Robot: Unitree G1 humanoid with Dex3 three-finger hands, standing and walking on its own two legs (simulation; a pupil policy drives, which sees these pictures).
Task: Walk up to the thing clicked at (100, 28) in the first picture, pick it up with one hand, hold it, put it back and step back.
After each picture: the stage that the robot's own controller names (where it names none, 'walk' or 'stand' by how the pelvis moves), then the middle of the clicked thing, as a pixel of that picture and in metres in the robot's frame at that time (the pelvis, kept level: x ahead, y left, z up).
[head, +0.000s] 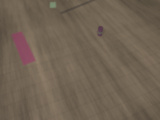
stand; (100, 31) +1.63 -0.25 -0.72
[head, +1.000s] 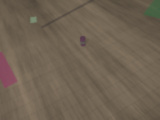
walk; (82, 41) +1.53 +0.10 -0.70
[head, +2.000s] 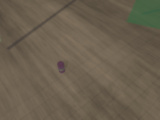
walk; (61, 67) +1.01 +0.24 -0.71
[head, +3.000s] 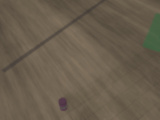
walk; (63, 104) +0.61 +0.19 -0.71
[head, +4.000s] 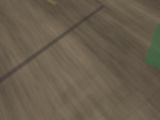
stand; out of the picture +0.35 +0.16 -0.70
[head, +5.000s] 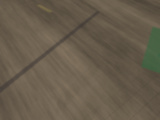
stand; out of the picture +0.32 +0.18 -0.72
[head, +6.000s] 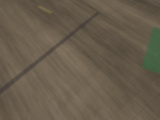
stand; out of the picture +0.31 +0.18 -0.73
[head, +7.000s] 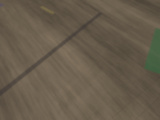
stand; out of the picture +0.31 +0.17 -0.73
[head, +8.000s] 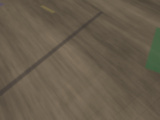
stand; out of the picture +0.31 +0.17 -0.73
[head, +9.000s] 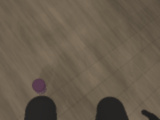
go down; (39, 86) +0.38 +0.18 -0.43
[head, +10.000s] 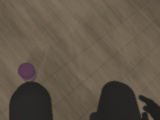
go down; (28, 73) +0.40 +0.21 -0.30
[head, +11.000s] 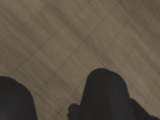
close in; out of the picture +0.37 +0.25 -0.23
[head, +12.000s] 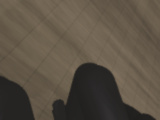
close; out of the picture +0.38 +0.25 -0.22
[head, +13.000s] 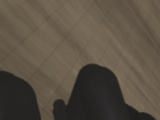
lift; out of the picture +0.35 +0.24 -0.22
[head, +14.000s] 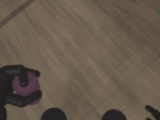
lift; (29, 89) +0.31 +0.18 -0.01
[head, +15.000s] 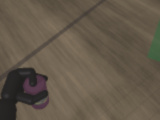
hold; (37, 93) +0.32 +0.16 +0.01
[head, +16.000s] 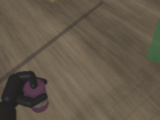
hold; (37, 96) +0.32 +0.17 +0.00
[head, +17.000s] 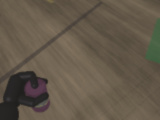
hold; (38, 96) +0.32 +0.16 +0.00
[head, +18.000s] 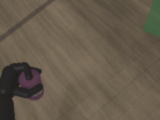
crouch; (32, 85) +0.36 +0.17 -0.06
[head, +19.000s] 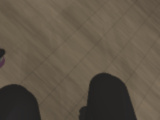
lower; out of the picture +0.44 +0.24 -0.14
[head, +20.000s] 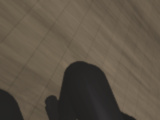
lower; out of the picture +0.42 +0.28 -0.23
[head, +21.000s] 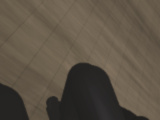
lower; out of the picture +0.41 +0.28 -0.23
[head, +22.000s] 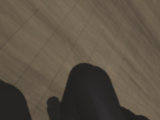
lower; out of the picture +0.41 +0.28 -0.23
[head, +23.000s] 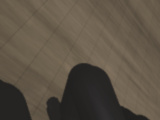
lower; out of the picture +0.40 +0.28 -0.23
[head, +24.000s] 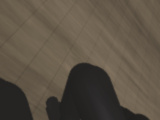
open; out of the picture +0.39 +0.26 -0.23
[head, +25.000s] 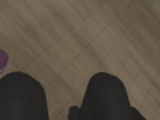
stand; out of the picture +0.40 +0.24 -0.24
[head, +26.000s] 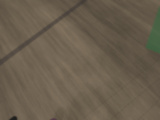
stand; out of the picture +0.36 +0.16 -0.62
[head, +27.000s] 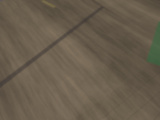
stand; out of the picture +0.37 +0.17 -0.66
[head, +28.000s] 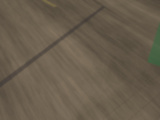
stand; out of the picture +0.36 +0.16 -0.67
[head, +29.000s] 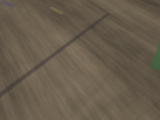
stand; out of the picture +0.39 +0.15 -0.72
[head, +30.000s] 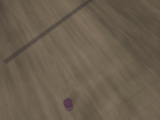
walk; (68, 104) +0.46 +0.14 -0.70
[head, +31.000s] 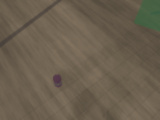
walk; (57, 81) +0.68 +0.19 -0.70
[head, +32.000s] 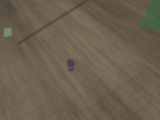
stand; (70, 65) +1.02 +0.15 -0.70
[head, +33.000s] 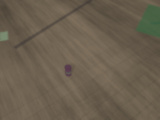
stand; (68, 70) +0.99 +0.14 -0.72
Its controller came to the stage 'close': yes
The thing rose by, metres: 0.71
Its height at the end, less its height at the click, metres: +0.00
